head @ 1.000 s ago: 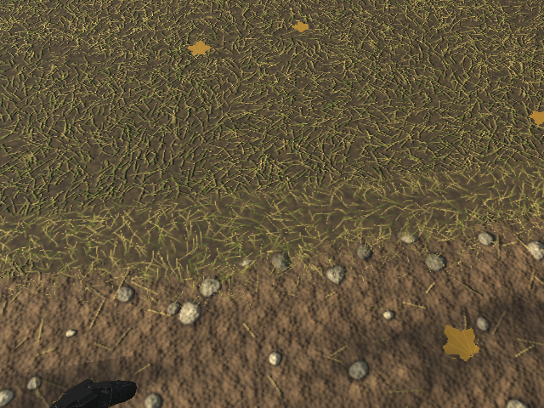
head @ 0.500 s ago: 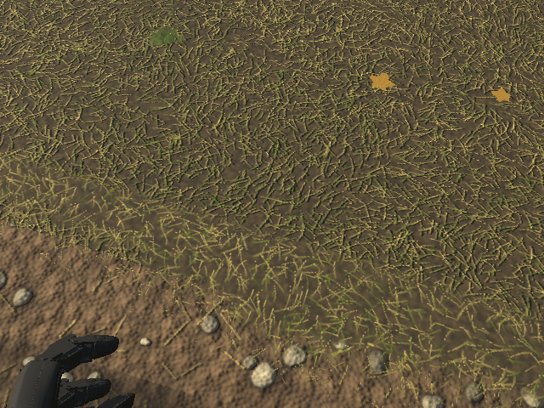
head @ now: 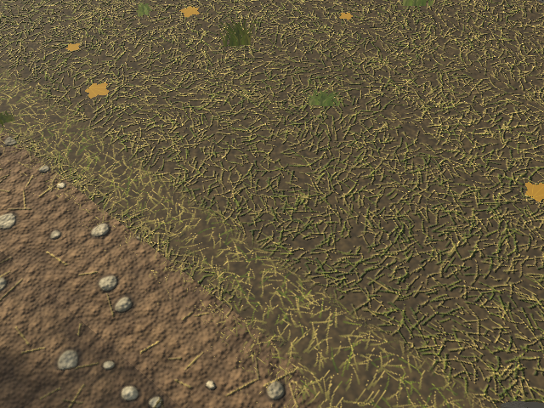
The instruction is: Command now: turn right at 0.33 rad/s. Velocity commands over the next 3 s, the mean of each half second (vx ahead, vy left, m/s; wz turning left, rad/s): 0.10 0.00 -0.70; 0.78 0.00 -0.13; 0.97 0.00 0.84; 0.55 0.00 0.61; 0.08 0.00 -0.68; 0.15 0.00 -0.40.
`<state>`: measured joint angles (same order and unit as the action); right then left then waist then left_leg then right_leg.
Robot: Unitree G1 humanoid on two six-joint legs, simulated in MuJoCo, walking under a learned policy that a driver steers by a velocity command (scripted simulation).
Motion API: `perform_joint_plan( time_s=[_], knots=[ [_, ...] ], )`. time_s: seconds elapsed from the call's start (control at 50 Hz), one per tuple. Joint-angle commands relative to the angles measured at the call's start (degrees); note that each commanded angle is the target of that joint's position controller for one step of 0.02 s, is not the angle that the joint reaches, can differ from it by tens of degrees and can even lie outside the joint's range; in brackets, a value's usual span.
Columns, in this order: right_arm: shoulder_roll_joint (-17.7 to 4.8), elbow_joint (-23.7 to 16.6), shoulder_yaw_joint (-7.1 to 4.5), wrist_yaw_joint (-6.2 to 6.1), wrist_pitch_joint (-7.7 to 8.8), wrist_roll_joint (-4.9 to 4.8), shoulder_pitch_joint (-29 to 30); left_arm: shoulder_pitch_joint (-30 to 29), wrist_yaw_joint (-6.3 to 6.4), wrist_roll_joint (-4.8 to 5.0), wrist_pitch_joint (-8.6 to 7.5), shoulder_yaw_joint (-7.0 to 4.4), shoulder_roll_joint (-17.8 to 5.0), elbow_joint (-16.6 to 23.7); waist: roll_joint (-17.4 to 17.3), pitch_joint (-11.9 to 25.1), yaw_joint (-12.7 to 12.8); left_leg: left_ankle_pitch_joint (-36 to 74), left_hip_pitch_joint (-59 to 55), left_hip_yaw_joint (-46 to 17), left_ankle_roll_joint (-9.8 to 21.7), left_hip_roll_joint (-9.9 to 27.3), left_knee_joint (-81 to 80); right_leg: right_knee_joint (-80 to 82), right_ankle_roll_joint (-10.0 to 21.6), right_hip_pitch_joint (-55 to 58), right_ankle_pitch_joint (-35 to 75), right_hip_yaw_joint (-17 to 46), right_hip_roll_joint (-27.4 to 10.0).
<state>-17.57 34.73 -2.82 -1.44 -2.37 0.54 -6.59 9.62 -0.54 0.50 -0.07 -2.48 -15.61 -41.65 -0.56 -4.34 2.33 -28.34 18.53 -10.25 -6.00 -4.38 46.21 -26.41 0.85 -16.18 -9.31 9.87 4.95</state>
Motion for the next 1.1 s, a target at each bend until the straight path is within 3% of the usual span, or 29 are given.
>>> perform_joint_plan(
  time_s=[0.02,0.14,0.16,0.18,0.2,0.22,0.24,0.26,0.3,0.34,0.4,0.46,0.62,0.66,0.68,0.7,0.72,0.74,0.76,0.78,0.8,0.82,0.86,0.88,0.9,0.96,1.02,1.08,1.1],
  knots=[
    [-5.1,-2.8,-2.15,-0.52,1.56,-1.06,0.6,-1.1,0.86,0.56,0.64,-4.1,-14.1,4.9,10.1,5.9,-0.8,0.5,3.2,3.5,0.0,-1.3,-5.5,8.0,8.3,9.7,3.3,20.6,-10.9],
    [-5.1,0.4,-2.79,0.15,3.71,-2.06,-2.3,-1.4,2.06,2.13,2.02,-5.1,-12.5,6.2,11.8,10.5,-2.5,8.8,-5.1,2.1,3.0,-1.7,-22.0,6.5,7.5,12.1,6.9,24.8,-9.7],
    [-5.5,1.8,-3.11,0.32,3.89,-2.05,-4.7,-2.3,2.38,2.54,2.25,-5.09,-12.1,6.8,11.4,11.4,-3.8,15.1,-10.9,2.6,4.0,-0.3,-28.0,5.3,6.0,8.7,5.3,23.7,-8.3],
    [-7.2,2.7,-3.67,0.26,3.78,-1.71,-6.3,-1.6,2.61,2.47,2.38,-4.69,-10.6,7.1,9.7,12.5,-3.7,19.6,-18.8,0.8,5.8,4.4,-30.0,2.1,3.6,2.2,-0.3,21.1,-5.9],
    [-10.9,2.3,-4.19,0.1,3.29,-0.2,-4.8,-0.2,2.46,1.97,2.32,-3.8,-7.4,8.0,-3.6,11.3,-1.8,24.4,-23.1,-10.1,11.9,14.9,-30.1,-7.6,0.7,-9.0,-13.8,12.0,0.2],
    [-11.0,1.2,-4.18,0.45,3.4,2.43,-0.6,1.7,2.13,1.97,1.73,-4.67,-9.9,8.2,-12.9,7.7,-0.7,38.3,-18.4,-16.4,18.6,24.0,-29.6,-18.9,-2.0,-16.0,-24.9,3.5,3.3],
    [-8.1,0.1,-3.34,0.2,3.65,2.54,2.1,3.3,1.88,1.19,1.54,-5.79,-13.7,7.1,-8.5,6.4,-0.1,44.3,-16.3,-12.9,19.6,25.4,-28.3,-28.5,-3.7,-16.6,-23.5,2.5,-1.1],
    [-5.8,-0.2,-2.67,-0.31,3.74,1.66,3.6,4.4,1.7,1.28,1.85,-6.2,-14.1,5.9,-5.6,6.3,0.5,44.8,-16.0,-7.2,17.6,21.9,-26.9,-32.3,-4.5,-16.3,-20.1,1.2,-1.7],
    [-4.9,0.4,-2.14,-1.12,3.56,-0.33,3.5,5.2,1.46,0.88,2.75,-5.3,-10.9,5.6,-6.3,5.2,-0.1,49.6,-18.3,-0.8,15.9,18.3,-24.6,-38.8,-6.2,-20.5,-14.6,-1.1,-3.3],
    [-5.7,0.8,-2.24,-1.49,2.87,-0.05,1.0,2.0,0.58,1.55,2.78,-4.17,-9.0,7.6,-6.5,3.7,-2.3,53.1,-18.9,3.7,16.8,17.2,-25.3,-38.0,-7.5,-22.9,-12.0,-5.5,-5.4],
    [-8.5,2.6,-2.97,-1.04,2.84,-0.19,-7.3,-5.1,-0.61,2.06,2.35,-2.95,-8.8,11.8,-5.9,3.7,-8.5,13.7,-25.0,-0.8,18.4,20.9,-34.2,-34.2,-7.6,-29.4,-9.0,-7.9,-9.8],
    [-10.5,3.1,-3.48,-0.16,4.37,-0.44,-8.5,-7.3,-1.39,1.99,1.27,-2.69,-9.0,14.0,-5.4,0.1,-9.2,2.2,-27.3,-1.1,17.0,23.1,-38.8,-30.8,-6.0,-34.0,-7.8,-7.7,-11.4],
    [-10.6,6.8,-3.96,1.68,6.5,-0.89,-14.0,-13.1,-3.02,2.27,-0.84,0.15,-3.9,17.2,-3.1,-4.9,-9.8,12.5,-26.4,13.5,14.8,23.3,-40.6,-22.8,-0.7,-32.3,-4.6,-10.8,-13.0],
    [-10.3,8.6,-3.52,2.24,6.62,-1.49,-16.0,-13.7,-3.3,2.11,-1.4,0.85,-2.9,17.5,-2.8,-6.2,-8.3,18.9,-23.8,14.7,15.8,24.2,-42.2,-18.3,1.5,-26.5,-8.1,-11.9,-11.0],
    [-11.7,8.9,-3.6,2.4,6.52,-1.83,-15.0,-12.4,-3.39,1.95,-1.57,0.44,-4.3,17.3,-3.6,-5.7,-5.7,30.2,-21.8,16.5,15.8,24.0,-40.6,-15.3,2.9,-20.4,-10.8,-13.8,-8.5],
    [-13.5,9.4,-3.78,2.26,6.53,-2.32,-14.4,-8.8,-3.23,1.61,-1.74,-0.6,-6.8,16.4,-4.8,-2.7,-2.3,47.7,-19.2,18.7,15.5,23.7,-35.1,-13.1,4.2,-10.4,-11.7,-16.1,-5.3],
    [-14.7,10.0,-3.51,1.97,6.67,-2.72,-13.1,1.3,-2.9,1.63,-1.88,-2.37,-9.5,13.6,-4.4,3.6,5.1,63.0,-13.2,21.7,14.4,22.3,-23.0,-9.5,6.0,7.3,-6.9,-17.9,-2.2],
    [-13.8,10.1,-2.61,1.87,7.6,-2.56,-13.4,13.7,-1.84,1.43,-1.34,-4.66,-13.5,9.9,-3.4,10.7,12.0,62.8,-1.3,21.4,12.5,19.7,-8.7,-11.2,7.3,28.2,-3.9,-15.5,-2.2],
    [-5.9,7.3,-0.18,2.24,8.26,-1.47,-14.8,21.4,-0.54,0.45,-1.46,-5.9,-19.6,7.7,11.3,19.7,11.8,17.1,19.3,19.0,8.6,12.0,16.8,-6.2,11.3,47.8,-22.4,8.3,-18.4],
    [-6.4,6.7,0.14,2.1,9.65,-3.19,-14.2,21.8,-0.43,-0.76,-2.6,-4.78,-18.3,9.7,11.2,29.9,10.9,-2.9,22.2,4.3,9.0,6.4,30.9,5.1,12.5,46.2,-38.6,31.0,-27.7],
    [-10.2,4.7,-1.44,1.84,9.78,-5.61,-8.0,18.5,-1.2,-0.93,-3.71,-3.32,-13.9,8.6,5.7,19.5,10.8,1.6,28.9,1.1,9.0,7.0,34.6,10.0,9.4,38.4,-37.2,27.2,-27.4],
    [-8.6,3.8,-1.17,1.6,9.7,-5.59,-7.0,16.6,-1.43,-0.38,-4.2,-2.95,-12.6,6.9,6.6,10.3,7.8,6.9,30.4,2.3,8.8,9.3,32.8,10.6,8.9,29.1,-28.2,18.5,-26.7],
    [-6.6,5.9,-1.24,1.55,8.31,-3.26,-11.4,9.4,-1.57,-1.08,-4.97,-1.91,-7.9,6.1,8.8,4.6,0.7,16.9,24.5,3.1,8.2,14.1,28.2,12.6,6.6,16.0,-16.4,5.7,-22.1],
    [-5.4,7.9,-1.18,2.1,7.08,-3.75,-14.5,7.2,-1.55,-1.56,-5.59,-1.58,-5.3,5.8,10.2,4.0,-1.5,20.3,20.5,3.1,7.9,15.4,28.1,13.6,5.1,12.1,-10.0,0.1,-20.1],
    [-4.1,9.2,-1.08,2.52,5.84,-4.1,-16.2,5.8,-1.39,-1.38,-6.22,-1.56,-3.8,5.2,8.6,3.5,-2.8,22.0,19.5,3.7,7.5,15.8,28.0,15.0,4.2,11.0,-4.5,-4.3,-19.0],
    [-1.3,9.2,-0.67,2.56,4.16,-4.08,-14.1,5.5,-0.76,-1.27,-7.42,-1.94,-3.4,2.9,5.8,-1.8,-3.7,27.6,22.1,3.6,7.0,14.9,25.5,18.6,1.7,8.0,6.7,-14.2,-16.4],
    [-1.6,6.8,-0.52,2.66,4.6,-4.06,-7.4,7.3,0.21,-1.7,-7.64,-1.95,-3.2,1.6,4.8,-6.5,-2.7,34.0,24.7,7.5,8.4,11.3,16.5,21.6,-0.2,8.6,15.7,-21.3,-13.8],
    [-1.9,4.9,-0.47,4.16,5.33,-3.87,-3.8,9.1,1.72,-1.83,-6.89,-2.06,-5.5,0.4,1.7,-6.8,-2.6,37.0,24.0,13.0,10.8,7.5,7.1,21.3,-3.2,14.7,33.2,-25.7,-14.1],
    [-1.0,3.4,-0.08,5.03,5.71,-3.62,-2.2,9.3,2.35,-1.53,-6.58,-2.59,-8.1,0.6,3.1,-7.1,-3.0,35.7,21.3,15.9,11.5,7.0,2.8,18.5,-3.8,14.4,44.9,-26.9,-15.3]
  ],
)
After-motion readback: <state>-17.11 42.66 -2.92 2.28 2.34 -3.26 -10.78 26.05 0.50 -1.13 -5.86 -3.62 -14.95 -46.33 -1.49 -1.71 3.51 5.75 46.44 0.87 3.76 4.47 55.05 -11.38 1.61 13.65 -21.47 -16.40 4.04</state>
